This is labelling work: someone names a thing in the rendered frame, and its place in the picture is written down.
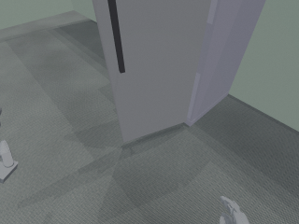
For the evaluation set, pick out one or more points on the handle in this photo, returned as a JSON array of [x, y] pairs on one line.
[[116, 33]]

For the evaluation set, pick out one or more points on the right robot hand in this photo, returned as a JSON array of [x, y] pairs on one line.
[[232, 207]]

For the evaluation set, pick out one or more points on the left robot hand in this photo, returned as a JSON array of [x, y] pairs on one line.
[[7, 164]]

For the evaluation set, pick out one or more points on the fridge door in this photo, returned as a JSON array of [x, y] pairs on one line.
[[161, 43]]

